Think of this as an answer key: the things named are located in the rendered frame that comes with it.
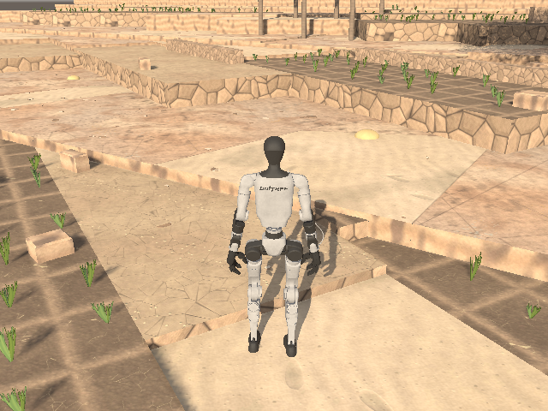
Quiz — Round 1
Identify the right robot upper arm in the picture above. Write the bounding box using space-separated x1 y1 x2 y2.
292 173 312 222

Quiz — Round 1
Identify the left robot upper arm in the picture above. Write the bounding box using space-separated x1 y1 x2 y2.
235 173 257 222

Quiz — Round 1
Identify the robot left hand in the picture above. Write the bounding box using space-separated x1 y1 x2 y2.
227 250 247 275

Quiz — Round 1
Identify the robot left forearm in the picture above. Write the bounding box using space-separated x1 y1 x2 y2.
229 208 245 252

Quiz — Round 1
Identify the left robot foot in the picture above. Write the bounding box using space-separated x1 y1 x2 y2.
248 331 261 353

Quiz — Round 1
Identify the right robot thigh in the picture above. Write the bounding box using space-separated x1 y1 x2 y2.
283 240 303 303

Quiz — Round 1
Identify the robot right hand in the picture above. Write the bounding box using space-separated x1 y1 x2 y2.
301 250 321 276

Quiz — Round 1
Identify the robot right forearm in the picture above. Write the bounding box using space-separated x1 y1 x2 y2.
303 209 319 253

